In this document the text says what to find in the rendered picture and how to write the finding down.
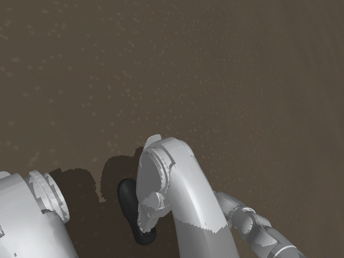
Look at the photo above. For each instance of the right robot arm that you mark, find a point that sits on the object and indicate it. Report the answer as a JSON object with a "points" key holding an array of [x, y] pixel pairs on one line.
{"points": [[264, 241]]}

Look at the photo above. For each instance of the right robot foot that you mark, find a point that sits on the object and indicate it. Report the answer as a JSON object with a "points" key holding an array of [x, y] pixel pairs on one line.
{"points": [[126, 192]]}

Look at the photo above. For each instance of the right robot hand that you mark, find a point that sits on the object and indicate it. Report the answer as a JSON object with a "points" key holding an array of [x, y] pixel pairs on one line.
{"points": [[228, 205]]}

